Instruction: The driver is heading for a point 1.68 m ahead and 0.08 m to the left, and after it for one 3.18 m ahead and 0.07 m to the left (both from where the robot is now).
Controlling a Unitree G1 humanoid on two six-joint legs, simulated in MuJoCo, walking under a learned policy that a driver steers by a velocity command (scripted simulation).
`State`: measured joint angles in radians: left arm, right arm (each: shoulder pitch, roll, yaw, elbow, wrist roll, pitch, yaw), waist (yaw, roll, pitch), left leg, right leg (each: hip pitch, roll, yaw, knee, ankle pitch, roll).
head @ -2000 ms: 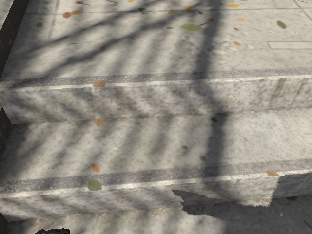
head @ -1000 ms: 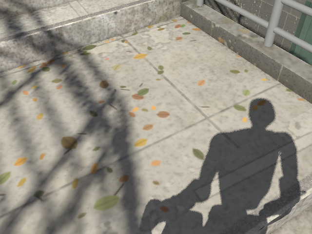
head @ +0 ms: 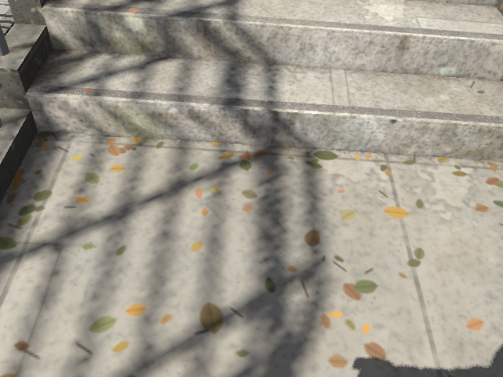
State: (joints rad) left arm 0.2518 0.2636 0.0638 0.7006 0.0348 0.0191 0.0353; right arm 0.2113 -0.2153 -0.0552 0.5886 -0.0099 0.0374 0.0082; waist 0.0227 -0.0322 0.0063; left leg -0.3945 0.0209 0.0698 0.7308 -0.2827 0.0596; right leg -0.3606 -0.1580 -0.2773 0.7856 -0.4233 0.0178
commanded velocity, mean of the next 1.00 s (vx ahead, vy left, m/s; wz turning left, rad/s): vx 0.00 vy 0.00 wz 0.35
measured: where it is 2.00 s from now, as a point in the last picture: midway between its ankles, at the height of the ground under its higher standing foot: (216, 355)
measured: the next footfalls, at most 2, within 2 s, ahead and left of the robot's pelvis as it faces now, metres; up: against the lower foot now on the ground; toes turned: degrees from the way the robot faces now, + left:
right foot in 0.42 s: +0.16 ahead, -0.11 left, +0.00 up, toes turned +15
left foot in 0.76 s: +0.10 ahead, +0.09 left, +0.00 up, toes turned +18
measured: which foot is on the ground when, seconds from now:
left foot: down 0.00-0.42, up 0.44-0.74, down 0.76-1.00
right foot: up 0.00-0.40, down 0.42-1.00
